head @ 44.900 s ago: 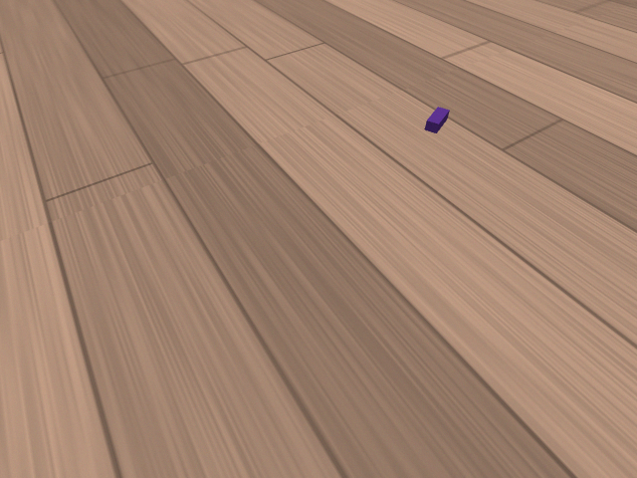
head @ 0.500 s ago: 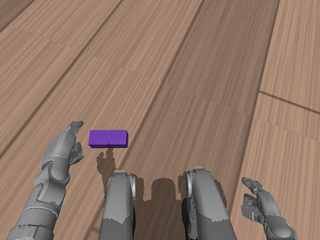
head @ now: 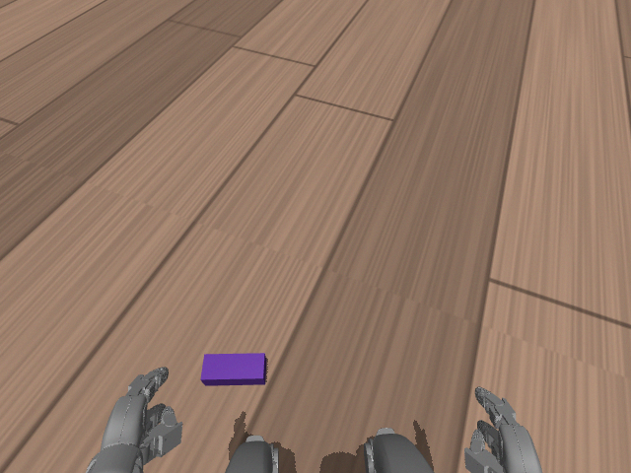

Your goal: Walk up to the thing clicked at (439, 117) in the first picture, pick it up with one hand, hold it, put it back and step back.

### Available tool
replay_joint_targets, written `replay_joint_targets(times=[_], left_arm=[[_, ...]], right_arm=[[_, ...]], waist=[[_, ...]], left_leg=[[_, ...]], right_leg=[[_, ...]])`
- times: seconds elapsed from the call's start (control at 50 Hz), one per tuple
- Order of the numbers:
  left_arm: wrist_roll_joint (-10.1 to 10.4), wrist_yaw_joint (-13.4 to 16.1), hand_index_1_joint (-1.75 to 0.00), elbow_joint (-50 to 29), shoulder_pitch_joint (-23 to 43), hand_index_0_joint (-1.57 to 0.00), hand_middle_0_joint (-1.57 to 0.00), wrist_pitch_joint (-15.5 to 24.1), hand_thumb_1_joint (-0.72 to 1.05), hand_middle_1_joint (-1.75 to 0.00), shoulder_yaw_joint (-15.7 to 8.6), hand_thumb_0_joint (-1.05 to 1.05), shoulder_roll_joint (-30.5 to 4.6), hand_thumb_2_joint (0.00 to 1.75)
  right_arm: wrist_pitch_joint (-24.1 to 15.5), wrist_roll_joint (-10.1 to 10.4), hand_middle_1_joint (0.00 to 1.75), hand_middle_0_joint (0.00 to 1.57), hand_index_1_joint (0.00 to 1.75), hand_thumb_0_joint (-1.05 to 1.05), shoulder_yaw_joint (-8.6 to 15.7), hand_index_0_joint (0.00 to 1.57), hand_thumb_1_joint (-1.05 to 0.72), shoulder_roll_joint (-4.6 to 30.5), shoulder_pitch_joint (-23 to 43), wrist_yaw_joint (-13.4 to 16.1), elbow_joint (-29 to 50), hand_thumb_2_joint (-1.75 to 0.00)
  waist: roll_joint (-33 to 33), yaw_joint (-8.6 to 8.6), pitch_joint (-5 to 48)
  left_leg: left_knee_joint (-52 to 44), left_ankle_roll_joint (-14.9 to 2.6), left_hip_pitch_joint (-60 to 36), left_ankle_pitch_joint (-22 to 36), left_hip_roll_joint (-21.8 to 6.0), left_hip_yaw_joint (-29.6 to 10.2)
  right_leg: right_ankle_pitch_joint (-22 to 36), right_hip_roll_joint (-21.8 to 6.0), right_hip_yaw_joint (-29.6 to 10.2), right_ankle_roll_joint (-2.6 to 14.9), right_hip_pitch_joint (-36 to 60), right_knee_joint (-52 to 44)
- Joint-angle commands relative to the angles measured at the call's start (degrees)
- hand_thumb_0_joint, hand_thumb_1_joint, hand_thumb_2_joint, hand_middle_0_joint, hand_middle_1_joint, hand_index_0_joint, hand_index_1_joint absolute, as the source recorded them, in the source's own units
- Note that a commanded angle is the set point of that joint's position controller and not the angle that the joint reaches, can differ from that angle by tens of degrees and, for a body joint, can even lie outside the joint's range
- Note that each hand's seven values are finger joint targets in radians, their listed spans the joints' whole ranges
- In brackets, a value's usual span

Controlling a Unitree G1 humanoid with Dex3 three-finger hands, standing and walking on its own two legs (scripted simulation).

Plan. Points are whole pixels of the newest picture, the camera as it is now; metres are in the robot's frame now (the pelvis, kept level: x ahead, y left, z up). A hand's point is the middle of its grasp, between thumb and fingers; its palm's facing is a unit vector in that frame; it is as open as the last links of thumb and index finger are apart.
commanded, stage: home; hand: left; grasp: from above
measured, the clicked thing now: (234, 369) +0.46 +0.22 -0.65
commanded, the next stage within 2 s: none
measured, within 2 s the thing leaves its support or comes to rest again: neither
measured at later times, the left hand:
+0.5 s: hand (163, 447) +0.18 +0.18 -0.01, palm faces +0.07 -0.98 -0.20, open 7.4 cm
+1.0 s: hand (164, 444) +0.18 +0.18 -0.01, palm faces +0.06 -0.98 -0.21, open 7.4 cm
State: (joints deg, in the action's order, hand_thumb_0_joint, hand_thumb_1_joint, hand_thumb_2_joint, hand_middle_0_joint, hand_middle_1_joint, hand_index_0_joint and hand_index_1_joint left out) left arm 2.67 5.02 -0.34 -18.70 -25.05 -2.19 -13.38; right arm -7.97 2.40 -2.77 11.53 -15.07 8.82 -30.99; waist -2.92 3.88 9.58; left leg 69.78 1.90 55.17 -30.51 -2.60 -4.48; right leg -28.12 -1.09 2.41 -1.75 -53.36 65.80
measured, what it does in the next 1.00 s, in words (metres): stands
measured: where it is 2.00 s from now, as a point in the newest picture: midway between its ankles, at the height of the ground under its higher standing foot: outside the picture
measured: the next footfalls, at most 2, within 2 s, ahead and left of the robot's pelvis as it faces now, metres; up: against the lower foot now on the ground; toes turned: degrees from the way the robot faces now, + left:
none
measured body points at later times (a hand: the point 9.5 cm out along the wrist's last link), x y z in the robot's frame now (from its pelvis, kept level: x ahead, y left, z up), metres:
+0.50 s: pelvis +0.02 +0.00 +0.04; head +0.04 +0.00 +0.49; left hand +0.17 +0.23 +0.01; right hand +0.21 -0.24 -0.02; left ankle +0.03 +0.13 -0.64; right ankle +0.04 -0.14 -0.64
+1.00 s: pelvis +0.02 +0.00 +0.04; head +0.04 +0.00 +0.49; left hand +0.18 +0.23 +0.01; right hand +0.18 -0.25 -0.03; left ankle +0.03 +0.13 -0.64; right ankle +0.04 -0.14 -0.64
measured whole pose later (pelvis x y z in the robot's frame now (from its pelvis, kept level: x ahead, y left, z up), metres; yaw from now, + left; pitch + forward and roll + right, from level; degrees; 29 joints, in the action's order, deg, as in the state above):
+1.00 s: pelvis +0.02 +0.00 +0.04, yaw +1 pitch +9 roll -2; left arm 3.2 1.1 -7.0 -28.2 -26.5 -1.7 -12.6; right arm -14.0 0.7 -1.3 12.4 -16.8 10.6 -31.6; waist -3.1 2.3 8.7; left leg 58.0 2.0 39.5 -28.1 -2.7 -3.9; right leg -26.0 -1.1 2.5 -1.5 -37.8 54.5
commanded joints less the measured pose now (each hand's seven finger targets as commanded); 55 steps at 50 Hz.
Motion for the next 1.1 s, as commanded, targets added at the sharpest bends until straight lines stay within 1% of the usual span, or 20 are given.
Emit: replay_joint_targets(times=[0.0, 0.04, 0.1, 0.12, 0.2, 0.22, 0.26, 0.3, 0.34, 0.4, 0.46, 0.58, 0.64, 0.74, 0.84, 0.94, 0.98, 1.02, 1.04, 1.08], left_arm=[[1.21, -0.14, -0.30, -15.74, -4.77, -0.20, -0.20, 1.16, 0.90, -0.30, -4.30, 0.00, -5.02, 0.90], [1.25, -0.59, -0.30, -16.87, -6.77, -0.20, -0.20, 0.75, 0.90, -0.30, -4.02, 0.00, -4.78, 0.90], [1.08, -1.53, -0.30, -18.00, -8.16, -0.20, -0.20, 0.52, 0.90, -0.30, -3.25, 0.00, -4.38, 0.90], [1.02, -1.85, -0.30, -17.97, -8.91, -0.20, -0.20, 0.47, 0.90, -0.30, -3.20, 0.00, -4.30, 0.90], [0.55, -2.97, -0.30, -18.46, -8.99, -0.20, -0.20, 0.58, 0.90, -0.30, -2.96, 0.00, -4.46, 0.90], [0.45, -3.08, -0.30, -18.54, -8.62, -0.20, -0.20, 0.64, 0.90, -0.30, -3.47, 0.00, -4.78, 0.90], [0.46, -3.55, -0.30, -17.56, -7.80, -0.20, -0.20, 0.90, 0.90, -0.30, -2.76, 0.00, -4.39, 0.90], [0.12, -3.52, -0.30, -18.05, -7.63, -0.20, -0.20, 1.07, 0.90, -0.30, -3.43, 0.00, -4.97, 0.90], [0.08, -3.78, -0.30, -18.60, -7.10, -0.20, -0.20, 1.38, 0.90, -0.30, -3.01, 0.00, -4.89, 0.90], [-0.23, -3.78, -0.30, -18.40, -8.03, -0.20, -0.20, 1.49, 0.90, -0.30, -3.66, 0.00, -5.32, 0.90], [-0.35, -3.59, -0.30, -18.55, -8.03, -0.20, -0.20, 1.66, 0.90, -0.30, -3.35, 0.00, -5.16, 0.90], [-0.28, -3.39, -0.30, -17.99, -8.32, -0.20, -0.20, 1.32, 0.90, -0.30, -2.94, 0.00, -4.97, 0.90], [-0.26, -3.31, -0.30, -17.79, -8.78, -0.20, -0.20, 1.24, 0.90, -0.30, -3.70, 0.00, -5.47, 0.90], [-0.22, -3.38, -0.30, -18.09, -8.07, -0.20, -0.20, 1.41, 0.90, -0.30, -2.95, 0.00, -5.09, 0.90], [-0.13, -3.43, -0.30, -17.56, -8.73, -0.20, -0.20, 1.59, 0.90, -0.30, -3.28, 0.00, -4.97, 0.90], [0.00, -3.55, -0.30, -17.41, -8.24, -0.20, -0.20, 1.47, 0.90, -0.30, -3.18, 0.00, -4.96, 0.90], [-0.06, -3.49, -0.30, -17.92, -8.36, -0.20, -0.20, 1.39, 0.90, -0.30, -3.55, 0.00, -5.22, 0.90], [0.06, -3.61, -0.30, -17.62, -8.49, -0.20, -0.20, 1.49, 0.90, -0.30, -3.45, 0.00, -5.13, 0.90], [-0.09, -3.55, -0.30, -17.99, -9.06, -0.20, -0.20, 1.42, 0.90, -0.30, -3.45, 0.00, -5.13, 0.90], [-0.33, -3.49, -0.30, -18.10, -8.63, -0.20, -0.20, 1.44, 0.90, -0.30, -3.43, 0.00, -5.35, 0.90]], right_arm=[[-4.91, -0.56, 0.30, 0.20, 0.30, 0.00, 2.86, 0.20, -0.90, 6.79, 1.72, 2.24, 9.84, -0.90], [-5.46, -0.79, 0.30, 0.20, 0.30, 0.00, 2.84, 0.20, -0.90, 6.63, 1.60, 2.57, 10.22, -0.90], [-6.22, -1.17, 0.30, 0.20, 0.30, 0.00, 3.11, 0.20, -0.90, 6.87, 1.42, 2.79, 10.32, -0.90], [-6.51, -1.26, 0.30, 0.20, 0.30, 0.00, 3.13, 0.20, -0.90, 6.89, 1.79, 2.80, 10.23, -0.90], [-7.59, -1.54, 0.30, 0.20, 0.30, 0.00, 3.60, 0.20, -0.90, 7.31, 2.29, 2.76, 10.42, -0.90], [-7.86, -1.59, 0.30, 0.20, 0.30, 0.00, 3.76, 0.20, -0.90, 7.47, 2.36, 2.75, 10.47, -0.90], [-8.32, -1.76, 0.30, 0.20, 0.30, 0.00, 3.85, 0.20, -0.90, 7.70, 2.15, 2.63, 9.91, -0.90], [-8.72, -1.80, 0.30, 0.20, 0.30, 0.00, 3.80, 0.20, -0.90, 7.67, 2.51, 2.60, 10.26, -0.90], [-9.12, -1.99, 0.30, 0.20, 0.30, 0.00, 3.99, 0.20, -0.90, 7.78, 2.51, 2.47, 9.69, -0.90], [-9.34, -2.06, 0.30, 0.20, 0.30, 0.00, 4.16, 0.20, -0.90, 7.92, 2.61, 2.34, 9.53, -0.90], [-9.43, -2.20, 0.30, 0.20, 0.30, 0.00, 4.13, 0.20, -0.90, 7.94, 2.62, 2.33, 9.16, -0.90], [-9.45, -2.10, 0.30, 0.20, 0.30, 0.00, 3.81, 0.20, -0.90, 7.83, 3.19, 2.41, 9.00, -0.90], [-9.46, -2.10, 0.30, 0.20, 0.30, 0.00, 3.95, 0.20, -0.90, 7.83, 3.37, 2.50, 9.07, -0.90], [-9.39, -2.04, 0.30, 0.20, 0.30, 0.00, 4.00, 0.20, -0.90, 7.87, 2.86, 2.50, 9.00, -0.90], [-9.66, -2.06, 0.30, 0.20, 0.30, 0.00, 4.11, 0.20, -0.90, 7.89, 2.95, 2.58, 8.66, -0.90], [-9.72, -2.00, 0.30, 0.20, 0.30, 0.00, 4.08, 0.20, -0.90, 7.86, 2.80, 2.62, 8.77, -0.90], [-9.75, -2.00, 0.30, 0.20, 0.30, 0.00, 3.96, 0.20, -0.90, 7.73, 3.02, 2.65, 8.96, -0.90], [-9.87, -2.07, 0.30, 0.20, 0.30, 0.00, 4.11, 0.20, -0.90, 7.81, 2.78, 2.67, 8.65, -0.90], [-9.80, -1.97, 0.30, 0.20, 0.30, 0.00, 4.10, 0.20, -0.90, 7.71, 2.96, 2.68, 8.83, -0.90], [-9.77, -1.97, 0.30, 0.20, 0.30, 0.00, 4.21, 0.20, -0.90, 7.84, 2.63, 2.72, 8.82, -0.90]], waist=[[-1.96, -1.09, 11.46], [-0.85, -1.21, 9.62], [0.39, -0.67, 5.92], [0.39, -1.15, 4.63], [0.47, -0.94, 2.19], [0.88, -0.84, 2.10], [2.24, -0.55, 2.09], [1.15, -1.14, 1.92], [0.98, -1.02, 3.24], [-0.89, -1.46, 3.91], [0.39, -1.23, 5.02], [1.01, -1.60, 3.84], [1.32, -2.01, 3.95], [0.82, -1.50, 4.24], [0.47, -2.03, 3.72], [1.41, -1.56, 2.78], [0.74, -1.99, 2.94], [1.54, -1.75, 3.60], [0.92, -2.11, 3.97], [0.62, -1.64, 4.27]], left_leg=[[-16.59, -1.83, -16.05, 13.97, 2.18, 1.08], [-17.27, -2.04, -16.94, 15.83, 2.46, 1.77], [-19.26, -2.39, -17.64, 13.69, 2.73, 2.03], [-20.25, -2.38, -17.54, 12.59, 2.68, 1.74], [-21.80, -2.39, -18.42, 10.49, 2.81, 2.27], [-21.79, -2.43, -18.86, 10.79, 2.78, 2.53], [-21.57, -2.59, -18.92, 11.07, 2.93, 2.46], [-21.58, -2.57, -19.04, 10.83, 3.07, 2.61], [-21.53, -2.49, -19.91, 11.70, 3.06, 2.43], [-21.59, -2.09, -21.01, 14.10, 2.79, 2.45], [-20.80, -2.26, -21.39, 15.62, 2.92, 2.44], [-21.04, -2.51, -20.43, 13.96, 3.13, 2.57], [-21.25, -2.43, -20.24, 13.92, 2.98, 2.35], [-21.62, -2.39, -20.68, 13.27, 2.81, 2.22], [-22.11, -2.09, -20.46, 12.88, 2.54, 1.79], [-21.76, -2.39, -19.75, 11.11, 2.77, 2.28], [-21.81, -2.34, -19.52, 10.63, 2.79, 2.58], [-21.54, -2.38, -19.64, 11.66, 2.74, 2.32], [-21.46, -2.32, -19.88, 12.07, 2.78, 2.67], [-21.42, -2.30, -20.43, 13.04, 2.67, 2.55]], right_leg=[[12.20, 2.05, 1.00, 1.98, 15.15, -14.90], [13.77, 2.23, 1.39, 1.87, 16.85, -16.59], [11.82, 2.28, 1.57, 1.69, 17.28, -19.21], [10.74, 2.34, 1.91, 1.60, 17.37, -19.85], [8.22, 2.34, 2.26, 1.46, 17.17, -21.09], [8.36, 2.34, 2.27, 1.42, 17.21, -21.12], [8.89, 2.24, 2.16, 1.23, 17.36, -21.26], [8.71, 1.92, 2.07, 1.29, 17.52, -21.35], [9.64, 1.95, 1.94, 1.24, 18.33, -20.99], [11.58, 2.06, 2.02, 1.45, 18.69, -20.04], [13.39, 2.03, 1.84, 1.31, 19.40, -19.96], [12.34, 1.77, 1.65, 1.17, 19.57, -20.89], [12.02, 1.93, 1.97, 1.15, 19.91, -20.80], [11.35, 2.01, 1.84, 1.31, 19.34, -20.81], [10.51, 2.22, 2.22, 1.40, 18.96, -20.35], [9.26, 2.01, 1.73, 1.19, 18.73, -21.23], [8.72, 1.91, 1.83, 1.26, 18.88, -21.30], [9.77, 2.00, 1.83, 1.10, 19.33, -20.96], [10.08, 1.91, 1.77, 1.25, 19.49, -20.81], [10.96, 2.01, 1.71, 1.31, 19.33, -20.52]])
